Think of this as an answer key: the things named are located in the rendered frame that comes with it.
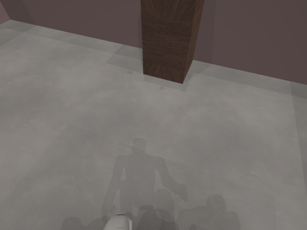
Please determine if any cabinet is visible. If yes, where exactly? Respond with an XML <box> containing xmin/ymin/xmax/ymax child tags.
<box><xmin>141</xmin><ymin>0</ymin><xmax>205</xmax><ymax>84</ymax></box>

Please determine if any robot left thigh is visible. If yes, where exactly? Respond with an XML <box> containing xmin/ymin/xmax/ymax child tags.
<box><xmin>103</xmin><ymin>215</ymin><xmax>132</xmax><ymax>230</ymax></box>

